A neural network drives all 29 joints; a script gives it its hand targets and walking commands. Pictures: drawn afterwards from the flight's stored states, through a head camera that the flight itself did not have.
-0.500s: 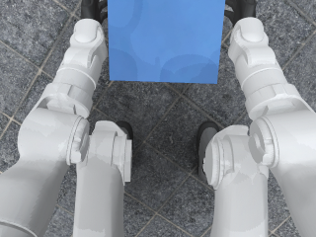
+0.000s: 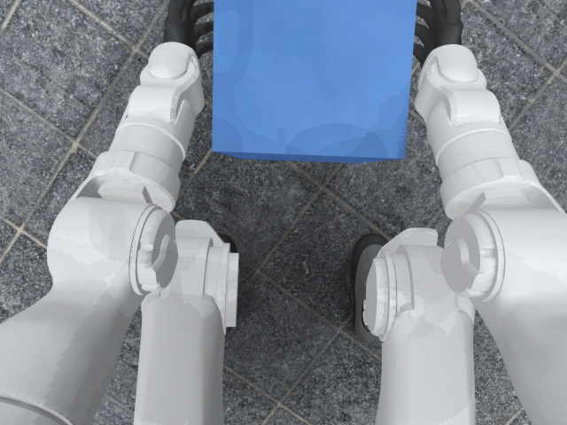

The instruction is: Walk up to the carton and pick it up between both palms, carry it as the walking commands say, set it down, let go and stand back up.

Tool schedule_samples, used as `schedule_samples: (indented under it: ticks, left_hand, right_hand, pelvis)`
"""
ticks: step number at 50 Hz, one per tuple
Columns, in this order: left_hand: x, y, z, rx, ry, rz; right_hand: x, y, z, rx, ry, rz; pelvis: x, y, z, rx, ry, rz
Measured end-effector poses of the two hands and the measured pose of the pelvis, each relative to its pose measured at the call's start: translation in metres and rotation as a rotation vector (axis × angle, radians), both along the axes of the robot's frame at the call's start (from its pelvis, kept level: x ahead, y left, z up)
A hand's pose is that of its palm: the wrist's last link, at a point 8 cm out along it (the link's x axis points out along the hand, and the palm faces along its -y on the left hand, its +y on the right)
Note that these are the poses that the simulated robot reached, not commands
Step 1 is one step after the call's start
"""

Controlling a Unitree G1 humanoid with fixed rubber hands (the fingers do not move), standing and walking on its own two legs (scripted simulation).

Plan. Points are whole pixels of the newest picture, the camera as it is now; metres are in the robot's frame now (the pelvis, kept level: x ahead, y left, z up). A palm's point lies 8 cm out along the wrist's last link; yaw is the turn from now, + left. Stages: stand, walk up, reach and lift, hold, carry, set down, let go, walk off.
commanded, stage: reach and lift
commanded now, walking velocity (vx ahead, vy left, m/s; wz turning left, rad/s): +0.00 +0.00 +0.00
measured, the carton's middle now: (306, 81) +0.50 -0.01 -0.23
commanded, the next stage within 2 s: none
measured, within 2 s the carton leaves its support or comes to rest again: neither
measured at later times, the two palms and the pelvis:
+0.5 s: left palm (170, 30) +0.52 +0.14 -0.12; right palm (455, 32) +0.53 -0.15 -0.12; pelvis +0.00 +0.00 +0.01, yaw +0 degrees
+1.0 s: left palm (153, 16) +0.52 +0.14 -0.07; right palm (485, 22) +0.52 -0.15 -0.07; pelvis +0.00 +0.00 +0.05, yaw +0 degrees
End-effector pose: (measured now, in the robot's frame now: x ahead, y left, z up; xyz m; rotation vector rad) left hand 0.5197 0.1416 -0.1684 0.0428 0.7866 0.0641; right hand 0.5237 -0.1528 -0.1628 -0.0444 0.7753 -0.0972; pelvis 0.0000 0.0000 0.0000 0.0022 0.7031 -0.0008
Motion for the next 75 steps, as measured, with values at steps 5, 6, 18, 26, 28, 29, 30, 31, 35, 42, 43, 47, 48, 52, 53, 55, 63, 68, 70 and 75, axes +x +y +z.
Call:
schedule_samples:
  ticks: [5,6,18,26,28,29,30,31,35,42,43,47,48,52,53,55,63,68,70,75]
  left_hand:
    - [0.002,-0.003,0.004,-0.003,-0.005,-0.003]
    - [0.003,-0.003,0.005,-0.003,-0.007,-0.001]
    - [0.006,0.001,0.03,-0.002,-0.064,0.039]
    - [0.002,-0.001,0.048,-0.009,-0.078,0.056]
    - [0.0,-0.002,0.052,-0.011,-0.079,0.057]
    - [0.0,-0.002,0.054,-0.012,-0.079,0.057]
    - [-0.001,-0.002,0.056,-0.013,-0.08,0.058]
    - [-0.001,-0.002,0.058,-0.013,-0.08,0.058]
    - [-0.002,-0.002,0.066,-0.012,-0.081,0.06]
    - [-0.002,-0.002,0.082,-0.011,-0.087,0.064]
    - [-0.002,-0.002,0.084,-0.011,-0.087,0.064]
    - [-0.002,-0.003,0.093,-0.013,-0.09,0.067]
    - [-0.003,-0.003,0.095,-0.013,-0.09,0.068]
    - [-0.005,-0.004,0.105,-0.016,-0.094,0.072]
    - [-0.005,-0.004,0.108,-0.017,-0.095,0.073]
    - [-0.007,-0.003,0.114,-0.018,-0.095,0.076]
    - [-0.014,-0.002,0.14,-0.02,-0.09,0.08]
    - [-0.018,-0.003,0.156,-0.019,-0.087,0.079]
    - [-0.019,-0.003,0.163,-0.019,-0.086,0.079]
    - [-0.022,-0.003,0.179,-0.02,-0.086,0.078]
  right_hand:
    - [0.001,-0.003,0.004,0.0,-0.006,-0.003]
    - [0.001,-0.003,0.005,0.0,-0.009,-0.004]
    - [0.007,0.004,0.031,0.007,-0.068,-0.025]
    - [0.002,0.003,0.049,0.008,-0.083,-0.047]
    - [-0.001,0.003,0.053,0.011,-0.084,-0.052]
    - [-0.002,0.003,0.055,0.013,-0.084,-0.054]
    - [-0.003,0.003,0.056,0.015,-0.085,-0.056]
    - [-0.004,0.003,0.058,0.016,-0.085,-0.058]
    - [-0.006,0.003,0.064,0.023,-0.086,-0.063]
    - [-0.005,0.003,0.079,0.028,-0.092,-0.064]
    - [-0.005,0.003,0.081,0.028,-0.093,-0.064]
    - [-0.005,0.002,0.09,0.029,-0.095,-0.064]
    - [-0.005,0.002,0.092,0.029,-0.096,-0.065]
    - [-0.007,0.002,0.102,0.031,-0.099,-0.065]
    - [-0.007,0.002,0.105,0.032,-0.1,-0.066]
    - [-0.009,0.002,0.111,0.033,-0.1,-0.066]
    - [-0.016,0.003,0.136,0.034,-0.094,-0.066]
    - [-0.02,0.003,0.153,0.032,-0.091,-0.066]
    - [-0.021,0.003,0.16,0.031,-0.091,-0.066]
    - [-0.025,0.002,0.176,0.03,-0.09,-0.066]
  pelvis:
    - [0.002,-0.001,0.0,0.0,0.015,-0.002]
    - [0.002,-0.001,0.0,0.001,0.018,-0.002]
    - [0.0,-0.001,0.004,0.001,0.052,-0.001]
    - [-0.002,0.0,0.012,-0.001,0.068,0.001]
    - [-0.002,0.0,0.015,-0.001,0.072,0.001]
    - [-0.003,0.0,0.017,-0.001,0.074,0.001]
    - [-0.003,0.0,0.018,-0.001,0.076,0.001]
    - [-0.003,0.0,0.02,-0.001,0.079,0.001]
    - [-0.003,0.0,0.025,0.0,0.088,0.002]
    - [-0.001,-0.002,0.035,0.003,0.106,0.002]
    - [-0.001,-0.002,0.036,0.004,0.109,0.002]
    - [0.0,-0.002,0.041,0.005,0.118,0.001]
    - [0.0,-0.002,0.042,0.006,0.12,0.001]
    - [0.001,-0.003,0.048,0.006,0.128,0.0]
    - [0.001,-0.003,0.05,0.006,0.129,0.0]
    - [0.001,-0.003,0.053,0.007,0.132,0.0]
    - [0.0,-0.003,0.069,0.007,0.133,0.0]
    - [0.0,-0.003,0.079,0.007,0.126,0.0]
    - [-0.001,-0.003,0.083,0.007,0.122,0.0]
    - [0.0,-0.003,0.093,0.006,0.112,-0.001]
